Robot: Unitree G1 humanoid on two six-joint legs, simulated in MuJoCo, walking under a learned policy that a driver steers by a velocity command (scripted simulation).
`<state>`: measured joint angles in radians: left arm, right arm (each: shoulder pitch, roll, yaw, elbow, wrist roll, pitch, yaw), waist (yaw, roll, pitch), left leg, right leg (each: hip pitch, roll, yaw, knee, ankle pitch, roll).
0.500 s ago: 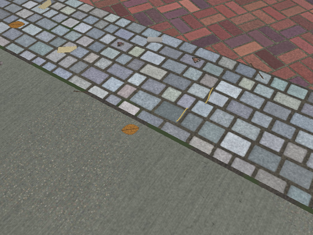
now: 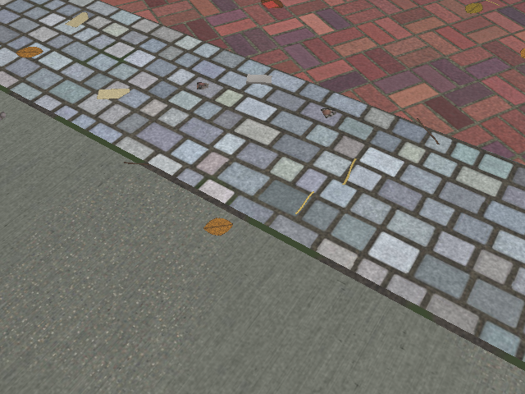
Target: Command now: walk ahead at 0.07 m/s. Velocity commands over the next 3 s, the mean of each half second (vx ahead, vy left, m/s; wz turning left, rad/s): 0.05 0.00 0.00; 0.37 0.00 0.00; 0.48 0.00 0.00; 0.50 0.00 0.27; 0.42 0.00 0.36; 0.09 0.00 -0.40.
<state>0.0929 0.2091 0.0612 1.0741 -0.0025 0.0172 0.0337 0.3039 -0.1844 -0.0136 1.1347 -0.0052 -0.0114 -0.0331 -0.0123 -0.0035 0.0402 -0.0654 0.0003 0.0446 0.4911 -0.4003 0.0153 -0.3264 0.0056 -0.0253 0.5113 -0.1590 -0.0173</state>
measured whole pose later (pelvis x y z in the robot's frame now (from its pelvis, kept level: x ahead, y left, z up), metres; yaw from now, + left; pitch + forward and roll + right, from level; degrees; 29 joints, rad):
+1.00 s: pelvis +0.19 -0.03 +0.01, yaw +0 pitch +1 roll -1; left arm 0.42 0.19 0.03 1.11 0.00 -0.09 0.01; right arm 0.08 -0.24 -0.07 0.91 0.03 -0.08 0.00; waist 0.07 0.03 0.00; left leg -0.67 0.13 -0.01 0.75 -0.02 0.01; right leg 0.05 0.05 -0.08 0.18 -0.25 -0.04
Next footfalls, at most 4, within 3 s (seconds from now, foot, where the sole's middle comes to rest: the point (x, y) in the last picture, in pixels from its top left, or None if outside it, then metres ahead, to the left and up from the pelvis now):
1.16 left None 0.48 0.13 -0.77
1.74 right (303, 289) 0.81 -0.10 -0.77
2.30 left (200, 227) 1.04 0.21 -0.77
2.84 right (250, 187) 1.21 0.06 -0.77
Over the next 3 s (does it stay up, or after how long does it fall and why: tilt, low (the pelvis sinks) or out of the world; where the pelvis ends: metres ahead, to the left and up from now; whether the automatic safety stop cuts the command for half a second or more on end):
stays up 1.11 0.13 0.01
